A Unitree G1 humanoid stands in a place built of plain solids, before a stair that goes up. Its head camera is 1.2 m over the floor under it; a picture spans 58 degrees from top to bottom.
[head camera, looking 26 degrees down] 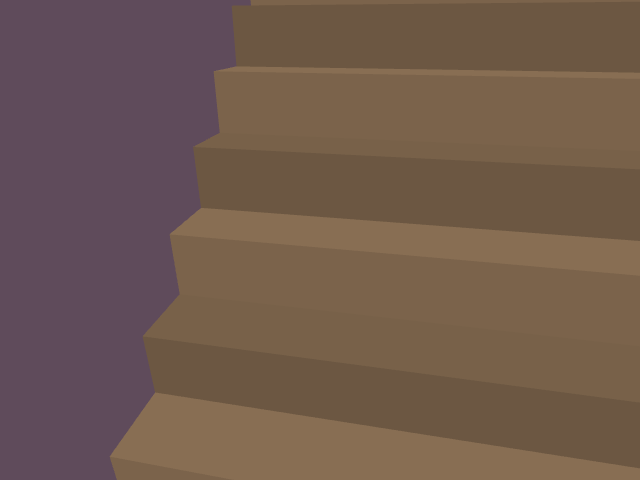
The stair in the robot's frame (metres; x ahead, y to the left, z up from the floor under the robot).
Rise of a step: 0.21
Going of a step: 0.22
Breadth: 1.60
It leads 11 degrees to the right of straight ahead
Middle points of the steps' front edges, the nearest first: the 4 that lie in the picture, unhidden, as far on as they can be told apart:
0.82 -0.29 0.43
1.03 -0.33 0.64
1.25 -0.37 0.85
1.46 -0.41 1.07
